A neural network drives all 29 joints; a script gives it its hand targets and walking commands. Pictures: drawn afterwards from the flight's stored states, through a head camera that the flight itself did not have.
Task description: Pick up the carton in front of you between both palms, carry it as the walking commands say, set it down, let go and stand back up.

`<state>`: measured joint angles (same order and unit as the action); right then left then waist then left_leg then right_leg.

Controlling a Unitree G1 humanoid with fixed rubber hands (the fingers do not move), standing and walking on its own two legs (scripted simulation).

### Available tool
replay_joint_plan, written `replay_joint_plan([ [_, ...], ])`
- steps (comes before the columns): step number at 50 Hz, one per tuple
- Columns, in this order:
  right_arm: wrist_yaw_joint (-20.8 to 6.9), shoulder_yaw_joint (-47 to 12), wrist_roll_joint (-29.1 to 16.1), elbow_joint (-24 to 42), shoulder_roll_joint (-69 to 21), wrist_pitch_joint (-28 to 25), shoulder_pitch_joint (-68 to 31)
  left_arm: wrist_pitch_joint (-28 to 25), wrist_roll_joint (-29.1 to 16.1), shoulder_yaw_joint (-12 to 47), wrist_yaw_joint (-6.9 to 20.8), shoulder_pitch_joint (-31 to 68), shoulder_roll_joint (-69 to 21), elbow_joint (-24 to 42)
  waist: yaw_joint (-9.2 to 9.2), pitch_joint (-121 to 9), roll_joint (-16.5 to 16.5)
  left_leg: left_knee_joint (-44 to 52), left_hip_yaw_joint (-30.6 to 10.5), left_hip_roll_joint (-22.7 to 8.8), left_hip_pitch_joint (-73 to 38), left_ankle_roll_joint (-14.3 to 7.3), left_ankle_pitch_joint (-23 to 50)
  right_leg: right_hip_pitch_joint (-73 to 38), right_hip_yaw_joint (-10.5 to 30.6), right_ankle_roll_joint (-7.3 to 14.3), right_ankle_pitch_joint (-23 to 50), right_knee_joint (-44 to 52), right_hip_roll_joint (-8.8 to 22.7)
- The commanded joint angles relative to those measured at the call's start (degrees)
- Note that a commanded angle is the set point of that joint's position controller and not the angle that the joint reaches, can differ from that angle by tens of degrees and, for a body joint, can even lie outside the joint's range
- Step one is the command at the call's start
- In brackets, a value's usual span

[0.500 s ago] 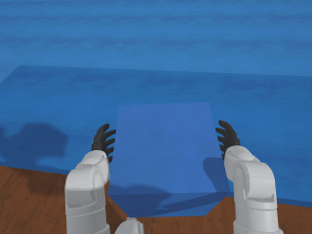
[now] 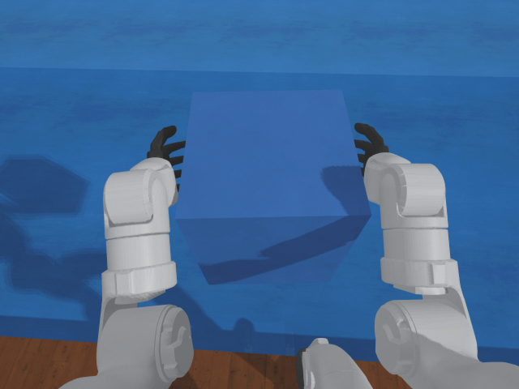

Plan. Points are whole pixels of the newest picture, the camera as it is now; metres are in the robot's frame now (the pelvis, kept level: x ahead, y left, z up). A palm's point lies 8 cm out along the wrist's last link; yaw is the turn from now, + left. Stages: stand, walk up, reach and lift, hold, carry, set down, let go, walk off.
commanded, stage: carry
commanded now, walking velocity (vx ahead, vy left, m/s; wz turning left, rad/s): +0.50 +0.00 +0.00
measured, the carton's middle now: (268, 197) +0.38 -0.01 +0.03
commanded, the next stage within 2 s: none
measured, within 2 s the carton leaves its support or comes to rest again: neither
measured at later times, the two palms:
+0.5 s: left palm (159, 60) +0.71 +0.19 +0.06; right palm (304, 52) +0.72 -0.11 +0.05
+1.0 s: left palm (196, 45) +1.01 +0.16 -0.10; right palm (295, 40) +1.02 -0.14 -0.11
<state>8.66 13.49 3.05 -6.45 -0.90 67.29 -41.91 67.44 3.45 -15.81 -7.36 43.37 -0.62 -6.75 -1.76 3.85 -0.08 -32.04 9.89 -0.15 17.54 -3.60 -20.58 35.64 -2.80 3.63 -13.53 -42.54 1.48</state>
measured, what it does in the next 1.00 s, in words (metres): goes down: right foot, then left foot 0.14 m lower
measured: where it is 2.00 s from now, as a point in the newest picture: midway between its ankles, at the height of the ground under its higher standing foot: (247, 149)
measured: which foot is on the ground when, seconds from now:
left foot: down 0.00-0.04, up 0.06-0.48, down 0.50-0.94, up 0.96-1.00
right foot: up 0.00-0.02, down 0.04-0.50, up 0.52-0.94, down 0.96-1.00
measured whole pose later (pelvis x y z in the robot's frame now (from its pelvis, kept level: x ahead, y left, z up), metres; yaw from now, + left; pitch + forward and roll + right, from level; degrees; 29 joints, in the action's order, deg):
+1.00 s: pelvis +0.68 +0.01 -0.16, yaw +2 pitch +5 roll +0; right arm 7.4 9.7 0.7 -0.8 -2.1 58.0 -25.6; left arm 58.1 5.5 -12.0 -7.3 24.9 -6.5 1.8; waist -2.2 3.9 -0.8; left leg -61.0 3.2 4.5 17.3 -2.4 -28.3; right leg 31.2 -6.1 6.1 -8.8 -32.9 -2.0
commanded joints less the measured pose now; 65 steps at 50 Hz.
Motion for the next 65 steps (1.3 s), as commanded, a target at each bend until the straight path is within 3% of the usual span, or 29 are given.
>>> replay_joint_plan([
  [1,-14.49,-38.92,-23.76,11.29,-64.16,-1.3,-39.65,-1.08,-22.43,39.8,12.53,36.69,-65.03,8.94,1.43,-32.5,-5.48,-6.13,-2.65,-10.25,-14.52,-4.76,44.31,-17.72,-8.07,1.19,14.3,2.3,-4.57],
  [2,-14.15,-40.08,-24.66,12.22,-64.51,-1.04,-41.01,-0.82,-22.47,39.66,12.95,34.5,-65.47,8.42,6.12,-33.51,-3.11,-15.75,-0.92,-8.28,-8.87,-2.59,42.79,-26.19,-5.29,1.9,15.77,7.47,-3.6],
  [3,-14.07,-41.84,-24.45,12.13,-64.83,-0.8,-41.48,-0.49,-21.44,38.07,12.97,32.15,-62.61,6.53,8.69,-34.71,6.6,-29.64,-0.58,-3.07,2.53,-0.81,26.16,-35.43,8.55,2.99,19.52,15.47,4.18],
  [4,-13.72,-42.23,-22.7,12.8,-62.04,-0.03,-34.58,-0.26,-20.73,37.95,13.19,25.11,-59.92,4.98,5.2,-33.73,23.52,-40.65,-4.57,3.7,19.82,-0.01,-5.67,-47.19,25.89,11.27,24.89,15.69,13.62],
  [5,-13.35,-42.05,-22.54,12.73,-62.7,0.21,-36.66,-0.09,-21.42,38.96,13.92,27.57,-62.27,6.03,6.34,-34.51,18.4,-45.19,-8.83,3.57,30.2,-0.41,-12.72,-54.31,34.06,15.39,25.4,14.45,17.28],
  [7,-12.77,-39.29,-18.43,12.69,-60.82,-0.37,-29.89,-0.19,-24.45,43.1,14.72,30.88,-63.73,12.48,9.1,-32.72,5.36,-43.99,-13.13,1.27,36.5,-0.54,-10.29,-55.39,29.16,12.74,25.21,12.61,14.54],
  [12,-12.56,-43.27,-18.5,18.05,-60.99,-2.28,-31.06,-2.36,-29.4,49.13,15.75,40.41,-61.86,25.07,7.61,-31.54,4.22,-24.13,-11.02,-0.2,30.91,2.2,-0.75,-50.02,18.3,11.62,27.79,12.65,12.03],
  [16,-11.01,-40.76,-15.16,21.14,-50.63,-2.12,-28.56,-1.1,-29.5,48.72,15.41,29.9,-59.4,18.75,13.68,-29.16,0.98,-18.05,-6.71,1.19,41.72,1.85,18.5,-57.01,14.41,8.46,26.95,3.34,4.13],
  [22,-11.77,-33.95,-9.5,7.94,-45.47,0.6,-24.31,-0.89,-32.09,47.02,17.31,34.09,-59.45,6.9,6.27,-23.16,4.64,6.16,-2.93,0.99,-3.38,0.08,51.33,-22.67,5.28,3.99,6.13,-11.44,1.6],
  [24,-12.71,-35.5,-13.22,9.0,-47.46,0.95,-28.74,-0.45,-31.15,46.53,17.17,35.74,-61.23,5.8,-2.13,-26.4,0.21,14.75,-4.75,-2.29,-17.0,-0.89,49.0,-23.69,0.88,2.51,13.08,-31.5,0.49],
  [25,-13.02,-33.91,-13.67,6.94,-46.97,1.72,-28.13,0.36,-29.41,43.91,16.45,33.42,-61.5,-0.45,-2.67,-24.17,-6.06,13.11,-5.83,-5.77,-23.01,-1.76,47.36,-13.88,0.1,1.87,-11.35,-44.74,-3.36],
  [26,-13.38,-34.32,-14.78,6.63,-44.55,1.93,-31.7,0.68,-28.34,42.9,15.72,35.96,-58.67,0.52,-0.6,-24.27,-12.7,-6.68,-12.21,-11.17,-36.08,0.72,67.26,3.98,0.98,-0.49,-28.33,-50.38,-5.77],
  [27,-13.69,-30.98,-16.04,0.16,-45.42,3.26,-28.58,2.04,-25.55,38.62,14.31,32.07,-55.43,-3.12,1.95,-30.37,-15.42,-8.76,-23.92,-17.88,-37.27,-3.52,57.71,10.36,5.23,-1.18,-24.8,-53.69,-3.36],
  [28,-13.9,-32.97,-19.38,0.67,-47.85,3.33,-32.5,2.7,-25.56,36.96,13.3,31.92,-56.03,-2.97,-1.95,-32.06,-14.82,-0.65,-39.23,-22.6,-37.15,-11.45,38.04,14.97,3.57,-2.19,-23.06,-57.06,-2.95],
  [29,-14.64,-33.57,-21.93,5.88,-52.46,3.16,-37.46,2.4,-25.93,37.89,13.07,36.98,-60.02,1.64,-0.37,-29.65,-3.43,4.29,-38.01,-15.82,-29.7,-8.55,23.55,14.1,4.32,-1.55,-11.63,-47.71,-1.7],
  [30,-15.32,-35.51,-24.1,5.34,-57.4,2.66,-41.17,2.47,-24.83,36.57,12.78,37.02,-60.56,2.58,-0.48,-29.83,-6.92,5.82,-41.17,-19.82,-20.33,-11.37,18.78,12.04,4.99,-1.69,-10.14,-47.35,0.01],
  [31,-15.35,-37.7,-27.44,7.48,-61.14,1.87,-46.75,2.23,-24.53,35.73,12.41,41.44,-62.24,3.9,0.57,-30.05,-2.7,4.98,-40.21,-19.41,-18.22,-14.32,20.69,11.76,5.72,-2.31,-10.18,-45.13,1.05],
  [34,-16.3,-42.73,-32.22,18.2,-69.5,-0.48,-52.18,-0.99,-23.48,39.07,11.41,38.61,-66.23,11.51,-0.44,-32.25,-6.61,2.62,-31.67,-13.83,-18.86,-11.27,27.08,11.54,4.35,-2.03,-9.37,-36.18,1.84],
  [36,-15.89,-42.07,-28.75,12.31,-67.51,-1.26,-40.02,-1.6,-20.91,37.62,10.92,34.05,-64.42,10.22,-1.59,-33.66,-1.17,1.73,-31.33,-14.92,-22.96,-13.12,31.51,15.23,4.1,-1.63,-6.63,-31.73,2.56],
  [43,-15.24,-47.53,-26.98,17.03,-64.95,-7.22,-28.23,-7.78,-18.77,44.88,11.12,19.59,-62.87,12.15,-4.92,-31.56,-4.06,-1.19,-17.92,-6.91,-32.02,-5.44,62.82,8.85,-5.4,0.23,6.15,-0.29,-4.05],
  [45,-15.93,-49.94,-27.02,13.92,-66.85,-8.04,-24.99,-9.01,-17.06,45.32,11.58,15.41,-61.2,11.87,-2.19,-32.22,-7.15,-6.43,-13.59,-6.2,-28.34,-2.31,74.12,-5.17,-8.13,1.05,8.27,10.46,-7.11],
  [47,-16.42,-51.56,-25.52,11.65,-66.71,-9.44,-20.9,-10.03,-17.03,46.37,12.37,15.11,-60.87,12.29,3.95,-37.95,-3.15,-21.11,-8.89,-4.62,-10.27,0.9,59.68,-37.19,-4.46,2.82,23.02,19.42,-3.6],
  [48,-16.58,-51.84,-24.9,14.81,-63.87,-9.87,-23.17,-9.71,-18.2,46.91,13.31,11.81,-60.38,11.05,5.08,-38.63,2.84,-27.16,-6.45,-0.64,3.75,1.26,17.38,-50.14,6.94,5.19,37.9,12.77,7.72],
  [49,-17.25,-50.56,-24.27,9.69,-64.2,-8.79,-16.04,-9.92,-18.25,46.77,13.87,11.19,-56.2,10.49,5.29,-41.54,17.33,-44.4,-8.65,6.11,18.76,4.05,-10.56,-61.18,27.63,15.47,48.91,11.52,20.3],
  [50,-16.73,-51.12,-25.07,13.11,-64.75,-9.3,-22.0,-9.94,-17.81,46.21,13.54,12.35,-56.47,11.96,6.54,-43.91,14.52,-50.33,-11.02,4.96,25.97,2.99,-10.86,-65.03,32.58,18.29,39.17,15.02,20.25],
  [51,-16.5,-49.45,-23.76,14.36,-62.16,-9.68,-20.83,-10.33,-21.19,49.31,13.96,16.52,-58.85,16.57,6.34,-41.69,5.69,-48.4,-12.5,2.31,27.66,2.69,-8.85,-61.45,31.6,16.34,30.97,15.77,18.61],
  [53,-15.18,-47.34,-22.47,15.52,-60.84,-9.01,-19.06,-9.35,-25.01,52.04,14.54,19.14,-61.37,19.64,3.35,-36.35,0.62,-39.19,-12.04,-0.47,25.71,3.04,-3.45,-52.46,27.85,11.07,23.51,20.9,16.48],
  [55,-13.76,-45.48,-17.39,14.9,-58.83,-8.15,-11.53,-7.72,-26.63,52.46,15.51,17.63,-62.31,19.77,2.64,-33.77,3.96,-31.49,-10.38,-0.96,22.11,3.14,0.72,-47.07,21.57,6.69,24.74,23.52,14.99],
  [65,-14.47,-48.03,-15.9,19.59,-59.78,-2.19,-0.95,-1.96,-21.1,47.17,17.97,1.85,-55.99,21.99,3.5,-23.8,9.94,3.07,-1.15,0.61,13.92,4.51,16.87,-43.89,2.0,2.32,41.55,25.95,8.88],
])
